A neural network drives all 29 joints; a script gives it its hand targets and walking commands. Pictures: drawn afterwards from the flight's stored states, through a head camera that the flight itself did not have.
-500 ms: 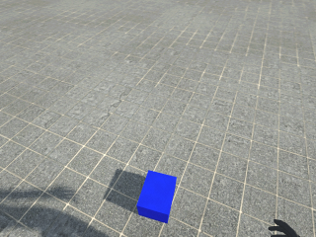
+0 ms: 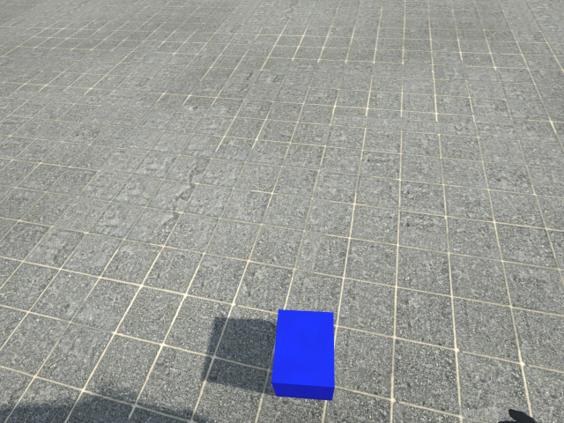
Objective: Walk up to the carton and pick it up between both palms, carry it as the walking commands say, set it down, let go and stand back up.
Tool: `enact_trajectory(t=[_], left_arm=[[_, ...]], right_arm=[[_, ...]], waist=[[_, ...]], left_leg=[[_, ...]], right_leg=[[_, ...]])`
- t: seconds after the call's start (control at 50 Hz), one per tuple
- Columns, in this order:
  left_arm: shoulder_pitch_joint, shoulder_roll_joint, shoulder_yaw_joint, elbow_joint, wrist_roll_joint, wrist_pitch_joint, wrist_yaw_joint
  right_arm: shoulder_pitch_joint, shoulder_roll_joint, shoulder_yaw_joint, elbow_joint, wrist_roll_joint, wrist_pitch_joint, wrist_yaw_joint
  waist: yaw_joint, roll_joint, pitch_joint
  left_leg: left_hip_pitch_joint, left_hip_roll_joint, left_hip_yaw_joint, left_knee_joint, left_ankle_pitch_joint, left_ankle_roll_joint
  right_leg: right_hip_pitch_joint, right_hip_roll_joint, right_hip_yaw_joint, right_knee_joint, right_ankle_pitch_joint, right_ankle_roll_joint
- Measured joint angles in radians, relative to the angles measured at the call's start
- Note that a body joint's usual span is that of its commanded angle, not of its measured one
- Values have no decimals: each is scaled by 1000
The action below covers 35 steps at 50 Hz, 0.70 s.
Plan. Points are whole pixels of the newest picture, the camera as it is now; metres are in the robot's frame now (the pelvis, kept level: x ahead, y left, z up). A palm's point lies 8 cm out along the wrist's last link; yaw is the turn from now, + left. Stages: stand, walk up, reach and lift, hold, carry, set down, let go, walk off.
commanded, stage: walk up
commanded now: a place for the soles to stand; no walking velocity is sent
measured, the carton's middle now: (304, 354) +0.44 -0.02 -0.66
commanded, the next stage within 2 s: reach and lift in 1.46 s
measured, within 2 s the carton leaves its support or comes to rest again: neither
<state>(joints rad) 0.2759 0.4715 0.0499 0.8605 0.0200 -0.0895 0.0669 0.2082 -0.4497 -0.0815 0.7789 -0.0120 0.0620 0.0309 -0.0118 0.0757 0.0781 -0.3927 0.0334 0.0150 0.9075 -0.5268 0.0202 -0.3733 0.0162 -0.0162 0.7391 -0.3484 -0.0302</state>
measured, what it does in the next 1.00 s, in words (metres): stands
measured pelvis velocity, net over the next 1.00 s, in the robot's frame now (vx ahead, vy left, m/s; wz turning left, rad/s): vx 0.00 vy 0.03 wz -0.16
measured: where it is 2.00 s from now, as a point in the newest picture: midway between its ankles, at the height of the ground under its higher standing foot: outside the picture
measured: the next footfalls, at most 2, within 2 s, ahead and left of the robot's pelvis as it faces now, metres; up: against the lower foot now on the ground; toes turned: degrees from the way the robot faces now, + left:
none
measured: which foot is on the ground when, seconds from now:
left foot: down 0.00-1.00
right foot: down 0.00-1.00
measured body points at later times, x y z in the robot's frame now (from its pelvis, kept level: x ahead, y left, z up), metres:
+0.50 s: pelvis +0.02 +0.04 +0.01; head +0.05 +0.05 +0.46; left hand +0.20 +0.35 -0.09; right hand +0.11 -0.31 -0.07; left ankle +0.02 +0.15 -0.71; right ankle +0.03 -0.11 -0.71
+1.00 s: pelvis +0.00 +0.03 +0.02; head +0.02 +0.03 +0.47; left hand +0.19 +0.33 -0.08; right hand +0.07 -0.31 -0.09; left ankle +0.02 +0.15 -0.71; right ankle +0.03 -0.11 -0.71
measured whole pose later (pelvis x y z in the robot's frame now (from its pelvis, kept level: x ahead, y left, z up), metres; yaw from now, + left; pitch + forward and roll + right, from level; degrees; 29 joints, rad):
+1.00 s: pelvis +0.00 +0.03 +0.02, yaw -9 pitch -2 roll +1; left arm 0.09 0.44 0.01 0.96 0.02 -0.02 0.00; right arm 0.07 -0.42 -0.06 0.98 -0.01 0.01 0.02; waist -0.02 -0.01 0.07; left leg -0.19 0.06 0.17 0.52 -0.29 -0.01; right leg -0.29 0.01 0.14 0.55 -0.23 0.03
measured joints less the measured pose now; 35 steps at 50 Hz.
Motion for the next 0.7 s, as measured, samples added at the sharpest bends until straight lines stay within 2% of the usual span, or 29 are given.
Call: enact_trajectory(t=[0.02, 0.06, 0.08, 0.12, 0.22, 0.28, 0.42, 0.5, 0.7], left_arm=[[-13, 1, -4, -5, 0, 5, -5], [-43, 4, -12, -13, -2, 17, -15], [-63, 1, -15, -13, -6, 24, -20], [-99, -7, -21, -8, -15, 39, -27], [-165, -12, -33, 24, -18, 50, -42], [-197, -12, -38, 37, -20, 59, -46], [-223, -12, -42, 65, -14, 75, -54], [-214, -9, -40, 82, -11, 77, -57], [-176, -20, -39, 102, -3, 71, -60]], right_arm=[[-5, 5, 2, 9, 3, -8, -4], [-14, 11, 7, 29, 2, -29, -11], [-21, 14, 9, 41, -1, -40, -14], [-36, 19, 19, 67, 2, -57, -16], [-87, 29, 38, 101, 12, -72, -23], [-118, 28, 38, 110, 15, -70, -26], [-155, 18, 28, 129, 12, -60, -27], [-163, 19, 25, 135, 12, -56, -27], [-169, 25, 21, 162, 14, -43, -19]], waist=[[3, -4, -2], [6, -17, -8], [7, -28, -9], [8, -42, -9], [-6, -72, -1], [-14, -88, 12], [-12, -102, 23], [-10, -103, 26], [-4, -79, 16]], left_leg=[[9, 5, -3, -26, 13, 1], [56, 17, -2, -157, 125, -2], [64, 12, 9, -172, 150, -18], [74, 11, 30, -168, 136, -28], [108, 25, 58, -202, 126, -20], [127, 25, 73, -231, 140, -15], [151, 34, 104, -257, 150, -12], [157, 36, 117, -262, 153, -16], [172, 41, 132, -298, 180, -28]], right_leg=[[4, -5, 12, 0, -6, 10], [3, -14, 35, 14, -18, 32], [1, -20, 48, 23, -23, 41], [6, -22, 67, 20, 1, 39], [46, -9, 90, -54, 19, 50], [50, -7, 101, -66, 47, 43], [69, -5, 111, -106, 60, 46], [71, -3, 122, -112, 56, 64], [66, 5, 135, -117, 71, 53]])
